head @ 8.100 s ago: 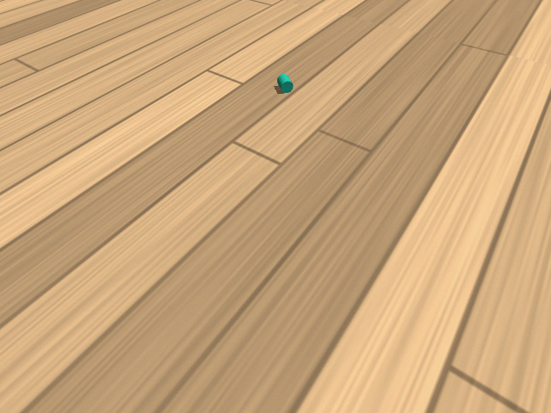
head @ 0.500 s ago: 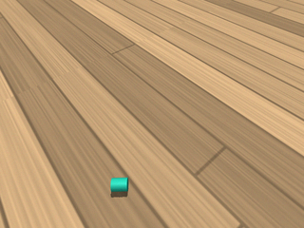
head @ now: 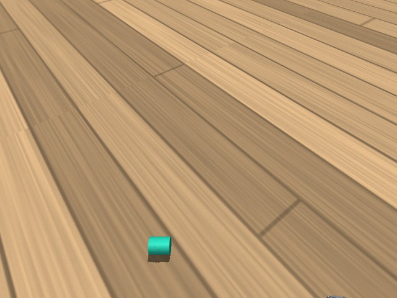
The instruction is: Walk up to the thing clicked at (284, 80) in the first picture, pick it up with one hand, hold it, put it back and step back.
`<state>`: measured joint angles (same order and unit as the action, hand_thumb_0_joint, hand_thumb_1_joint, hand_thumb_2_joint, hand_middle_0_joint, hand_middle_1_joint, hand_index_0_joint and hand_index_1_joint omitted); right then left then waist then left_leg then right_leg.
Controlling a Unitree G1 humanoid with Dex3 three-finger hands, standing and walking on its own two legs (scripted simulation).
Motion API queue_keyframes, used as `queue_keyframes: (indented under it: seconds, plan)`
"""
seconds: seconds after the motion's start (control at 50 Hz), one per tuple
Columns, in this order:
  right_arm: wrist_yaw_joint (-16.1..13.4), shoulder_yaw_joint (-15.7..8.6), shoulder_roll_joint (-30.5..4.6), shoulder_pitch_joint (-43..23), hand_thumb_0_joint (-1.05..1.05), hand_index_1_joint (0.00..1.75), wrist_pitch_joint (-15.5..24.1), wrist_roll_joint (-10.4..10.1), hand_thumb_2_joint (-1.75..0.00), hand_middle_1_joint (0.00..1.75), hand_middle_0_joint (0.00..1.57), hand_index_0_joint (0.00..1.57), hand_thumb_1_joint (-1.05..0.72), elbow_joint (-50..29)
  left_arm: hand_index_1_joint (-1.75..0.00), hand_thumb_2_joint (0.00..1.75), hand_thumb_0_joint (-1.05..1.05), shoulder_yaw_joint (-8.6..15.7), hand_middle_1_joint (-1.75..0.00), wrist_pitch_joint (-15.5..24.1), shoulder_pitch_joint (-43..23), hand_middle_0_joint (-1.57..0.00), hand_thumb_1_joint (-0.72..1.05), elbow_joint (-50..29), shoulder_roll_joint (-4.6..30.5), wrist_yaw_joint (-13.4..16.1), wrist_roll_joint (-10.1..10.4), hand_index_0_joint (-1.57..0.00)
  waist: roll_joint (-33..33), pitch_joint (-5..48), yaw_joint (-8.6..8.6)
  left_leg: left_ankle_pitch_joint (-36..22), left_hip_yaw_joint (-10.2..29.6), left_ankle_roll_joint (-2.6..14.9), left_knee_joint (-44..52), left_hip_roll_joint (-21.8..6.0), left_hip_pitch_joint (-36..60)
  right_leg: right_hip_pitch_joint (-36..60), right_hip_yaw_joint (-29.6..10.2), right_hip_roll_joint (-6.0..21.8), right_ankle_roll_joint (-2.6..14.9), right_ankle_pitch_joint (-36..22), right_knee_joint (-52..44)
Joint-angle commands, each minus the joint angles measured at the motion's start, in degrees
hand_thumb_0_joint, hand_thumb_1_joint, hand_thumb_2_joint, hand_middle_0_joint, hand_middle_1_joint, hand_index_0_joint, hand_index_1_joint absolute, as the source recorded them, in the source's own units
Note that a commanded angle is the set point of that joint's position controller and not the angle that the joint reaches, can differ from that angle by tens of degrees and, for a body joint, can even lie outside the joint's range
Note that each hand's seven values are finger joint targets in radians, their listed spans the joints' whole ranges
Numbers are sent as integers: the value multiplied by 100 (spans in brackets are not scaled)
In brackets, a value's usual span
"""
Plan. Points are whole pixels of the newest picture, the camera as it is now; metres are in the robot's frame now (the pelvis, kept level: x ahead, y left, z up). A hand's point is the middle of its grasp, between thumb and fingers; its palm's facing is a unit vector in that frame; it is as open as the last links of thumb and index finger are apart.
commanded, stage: walk up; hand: left
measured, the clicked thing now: (160, 245) +0.49 +0.21 -0.74
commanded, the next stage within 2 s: none
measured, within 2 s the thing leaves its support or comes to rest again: neither
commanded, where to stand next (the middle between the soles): +0.10 -0.02 m, yaw -1 degrees
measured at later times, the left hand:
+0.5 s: hand out of the picture +0.09 +0.33 -0.19, palm faces +0.03 -0.93 -0.37, open 7.4 cm
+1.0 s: hand out of the picture +0.04 +0.24 -0.17, palm faces -0.08 -0.90 -0.42, open 7.3 cm
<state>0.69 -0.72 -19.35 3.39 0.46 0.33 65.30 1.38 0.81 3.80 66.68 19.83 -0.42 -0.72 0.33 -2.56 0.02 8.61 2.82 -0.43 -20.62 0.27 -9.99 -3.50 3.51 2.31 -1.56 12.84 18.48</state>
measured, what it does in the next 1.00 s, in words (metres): steps on the spot: right foot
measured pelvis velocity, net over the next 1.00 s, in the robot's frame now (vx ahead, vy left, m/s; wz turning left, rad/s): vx -0.04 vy -0.03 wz -0.07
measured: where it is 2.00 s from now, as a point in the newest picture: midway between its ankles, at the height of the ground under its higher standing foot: outside the picture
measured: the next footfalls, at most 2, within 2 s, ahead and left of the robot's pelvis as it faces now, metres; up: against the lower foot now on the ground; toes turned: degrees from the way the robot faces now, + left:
right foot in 0.84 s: +0.01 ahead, -0.17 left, +0.00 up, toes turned -1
left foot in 1.30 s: +0.06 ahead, +0.15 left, +0.00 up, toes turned +2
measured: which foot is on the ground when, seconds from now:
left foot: down 0.00-0.88, up 0.90-1.00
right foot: down 0.00-0.42, up 0.44-0.82, down 0.84-1.00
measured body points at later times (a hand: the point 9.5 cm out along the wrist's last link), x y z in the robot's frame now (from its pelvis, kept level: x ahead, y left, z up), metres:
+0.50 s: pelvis +0.04 +0.04 -0.02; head +0.09 +0.07 +0.43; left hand +0.09 +0.38 -0.16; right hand +0.12 -0.28 -0.12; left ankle +0.12 +0.17 -0.75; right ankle -0.02 -0.12 -0.70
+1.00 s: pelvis -0.04 -0.03 -0.04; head +0.02 -0.06 +0.40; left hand +0.05 +0.28 -0.14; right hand +0.08 -0.36 -0.17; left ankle +0.01 +0.14 -0.68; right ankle -0.03 -0.16 -0.75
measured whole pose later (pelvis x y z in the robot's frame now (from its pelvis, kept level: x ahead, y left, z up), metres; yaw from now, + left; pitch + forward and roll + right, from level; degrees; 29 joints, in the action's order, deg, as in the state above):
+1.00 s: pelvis -0.04 -0.03 -0.04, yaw -4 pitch -1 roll +2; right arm -2.2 -4.3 -25.4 6.3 -2.7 -0.5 48.3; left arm 3.7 -4.0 11.6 49.3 20.1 -1.5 -2.2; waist 2.1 -9.3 -1.5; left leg 27.9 7.8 0.3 -69.6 4.3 -34.4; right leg -22.9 -4.6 2.4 -1.0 24.3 48.4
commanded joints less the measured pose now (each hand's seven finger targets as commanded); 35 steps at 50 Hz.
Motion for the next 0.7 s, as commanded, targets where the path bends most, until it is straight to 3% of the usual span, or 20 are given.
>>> queue_keyframes:
  seconds: [0.0,0.12,0.14,0.16,0.18,0.2,0.24,0.28,0.32,0.36,0.38,0.4,0.42,0.44,0.46,0.5,0.52,0.58,0.64,0.68]
  plan:
    - [-82,-207,-1189,-302,0,30,109,13,-90,30,20,20,-90,-391,-30,90,0,220,-30,119,-288,-20,90,-383,1181,87,-11,-20,16,465,4,-692,461,160,302,-611,70,19,-424,536,180,-496,-310]
    - [-82,-210,-1186,-201,0,30,103,11,-90,30,20,20,-90,-374,-30,90,0,246,-30,125,-224,-20,90,-400,1190,94,-8,-20,-48,488,-1,-834,450,169,219,-574,106,44,-420,538,194,-518,-354]
    - [28,-422,-1566,91,0,30,54,85,-90,30,20,20,-90,-576,-30,90,0,362,-30,201,258,-20,90,-517,1489,63,-101,-20,77,857,-96,1249,162,368,-312,-225,-96,478,-520,525,467,1358,-261]
    - [81,-441,-1494,-88,0,30,14,141,-90,30,20,20,-90,-675,-30,90,0,443,-30,216,575,-20,90,-449,1664,66,-167,-20,-154,477,-260,2154,12,318,-661,-79,-988,600,-1005,847,706,2428,-505]
    - [137,-441,-1395,-176,0,30,-35,171,-90,30,20,20,-90,-785,-30,90,0,566,-30,229,666,-20,90,-444,1907,85,-208,-20,-759,65,-373,1960,-240,184,-1567,25,-1756,697,-1692,1419,974,3210,-1041]
    - [181,-467,-1421,-267,0,30,-71,227,-90,30,20,20,-90,-918,-30,90,0,645,-30,259,660,-20,90,-579,2021,111,-239,-20,-814,-322,-418,1762,-25,125,-2196,-217,-2375,577,-2216,1958,1241,3419,-1325]
    - [248,-533,-1483,-187,0,30,-47,222,-90,30,20,20,-90,-1019,-30,90,0,659,-30,330,563,-20,90,-809,1956,142,-238,-20,-571,-795,-359,1478,244,96,-2544,-495,-2631,281,-2253,2199,1502,2753,-1392]
    - [290,-515,-1311,-5,0,30,20,190,-90,30,20,20,-90,-1081,-30,90,0,618,-30,360,355,-20,90,-987,1793,120,-234,-20,-737,-733,-187,1514,151,64,-2000,-700,-2332,317,-1557,1891,1416,1414,-1132]
    - [273,-471,-1148,406,0,30,124,130,-90,30,20,20,-90,-953,-30,90,0,537,-30,319,-32,-20,90,-1153,1638,48,-203,-20,-1038,-515,65,1326,-169,66,-1216,-526,-1242,-137,-731,1403,1134,-182,-483]
    - [88,-486,-1168,1010,0,30,230,87,-90,30,20,20,-90,-675,-30,90,0,414,-30,66,-139,-20,90,-1249,1236,3,-35,-20,-532,-214,371,-982,-464,-59,-33,-148,475,-1046,331,525,494,-1671,1279]
    - [-91,-667,-1783,1584,0,30,253,113,-90,30,20,20,-90,-580,-30,90,0,408,-30,-58,86,-20,90,-1363,1043,4,-21,-20,505,-128,500,-2722,223,89,-99,-731,638,-1422,424,34,224,-662,2576]
    - [-298,-747,-2224,1902,0,30,241,126,-90,30,20,20,-90,-614,-30,90,0,456,-30,-251,291,-20,90,-1571,946,10,-9,-20,1236,-42,471,-4180,1712,564,66,-1694,784,-2184,-389,-685,125,2216,3586]
    - [-433,-807,-2442,1539,0,30,216,112,-90,30,20,20,-90,-845,-30,90,0,547,-30,-484,760,-20,90,-1517,1191,50,8,-20,469,372,232,-3757,2269,1091,-6,-2340,343,-1890,-1197,-489,136,2442,4385]
    - [-487,-806,-2441,1159,0,30,192,42,-90,30,20,20,-90,-1026,-30,90,0,553,-30,-638,1012,-20,90,-1480,1334,78,51,-20,429,377,132,-3385,2099,1424,-1,-2446,-259,-1643,-1340,-355,182,2324,5017]
    - [-525,-809,-2301,846,0,30,188,24,-90,30,20,20,-90,-1170,-30,90,0,526,-30,-706,1126,-20,90,-1521,1347,54,51,-20,343,494,2,-3236,1853,1355,-134,-2308,-80,-1815,-1469,-324,246,2038,5448]
    - [-571,-797,-2037,700,0,30,186,14,-90,30,20,20,-90,-1391,-30,90,0,607,-30,-679,1248,-20,90,-1574,1422,-7,4,-20,416,861,-119,-2944,953,936,-478,-1798,362,-2140,-1699,-182,261,1596,5703]
    - [-594,-791,-1992,786,0,30,185,9,-90,30,20,20,-90,-1436,-30,90,0,616,-30,-680,1319,-20,90,-1625,1456,-35,-10,-20,501,947,-93,-2853,725,903,-629,-1705,384,-2329,-1683,-211,218,1375,5816]
    - [-613,-816,-1918,931,0,30,171,43,-90,30,20,20,-90,-1643,-30,90,0,636,-30,-709,1268,-20,90,-1914,1461,-99,-76,-20,720,869,-51,-2344,772,1214,-722,-1811,187,-2508,-1683,-270,59,1318,5873]
    - [-644,-844,-1996,866,0,30,183,63,-90,30,20,20,-90,-1870,-30,90,0,635,-30,-693,1021,-20,90,-2181,1498,-114,-73,-20,878,568,-29,-2678,796,1516,-878,-2082,74,-2768,-1664,-113,33,1619,5411]
    - [-606,-833,-2035,864,0,30,171,89,-90,30,20,20,-90,-1969,-30,90,0,638,-30,-672,959,-20,90,-2223,1471,-121,-43,-20,951,454,20,-2610,629,1563,-1008,-2008,-279,-2550,-1408,-96,36,1731,4953]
